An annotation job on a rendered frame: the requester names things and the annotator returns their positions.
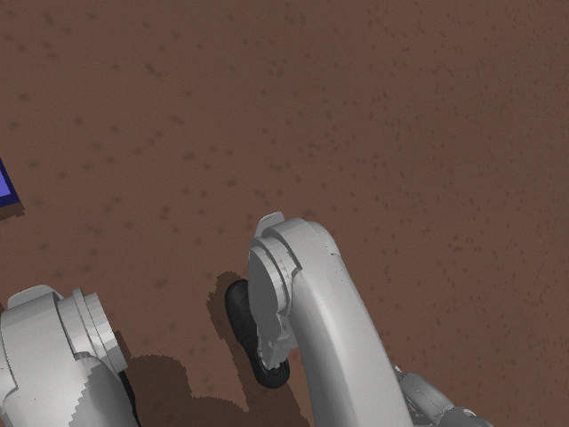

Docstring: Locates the right robot foot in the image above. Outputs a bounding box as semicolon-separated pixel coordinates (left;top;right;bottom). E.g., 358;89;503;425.
225;279;290;389

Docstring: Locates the right robot arm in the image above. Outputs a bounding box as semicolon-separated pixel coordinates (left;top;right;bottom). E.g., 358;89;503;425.
438;407;493;427

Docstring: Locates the carton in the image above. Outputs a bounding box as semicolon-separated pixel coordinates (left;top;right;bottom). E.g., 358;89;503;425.
0;158;20;207

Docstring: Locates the right robot hand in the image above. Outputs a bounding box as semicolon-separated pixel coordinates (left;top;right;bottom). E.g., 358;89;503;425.
391;363;456;427

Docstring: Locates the left robot foot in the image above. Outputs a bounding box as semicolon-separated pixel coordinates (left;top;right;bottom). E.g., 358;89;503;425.
118;370;141;427

